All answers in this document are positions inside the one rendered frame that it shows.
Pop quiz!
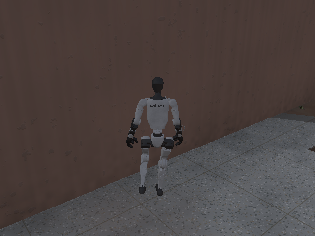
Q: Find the robot left upper arm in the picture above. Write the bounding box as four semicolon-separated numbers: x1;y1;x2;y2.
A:
133;98;147;125

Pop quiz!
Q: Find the robot head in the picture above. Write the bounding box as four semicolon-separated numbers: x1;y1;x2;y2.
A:
150;77;166;100

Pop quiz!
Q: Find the robot left hand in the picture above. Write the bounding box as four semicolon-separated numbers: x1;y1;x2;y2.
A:
126;136;138;148

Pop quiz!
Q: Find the left robot shin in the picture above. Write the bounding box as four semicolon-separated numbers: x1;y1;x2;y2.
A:
140;154;148;187

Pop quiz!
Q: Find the right robot forearm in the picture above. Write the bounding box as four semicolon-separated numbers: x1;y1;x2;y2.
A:
175;119;182;137

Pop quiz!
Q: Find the left robot forearm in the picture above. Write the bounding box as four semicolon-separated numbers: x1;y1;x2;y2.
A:
128;118;138;138

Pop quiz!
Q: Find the robot right hand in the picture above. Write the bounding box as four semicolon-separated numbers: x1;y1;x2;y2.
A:
173;135;183;146

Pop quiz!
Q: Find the robot right upper arm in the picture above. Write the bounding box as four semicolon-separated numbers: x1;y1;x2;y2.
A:
168;98;180;126

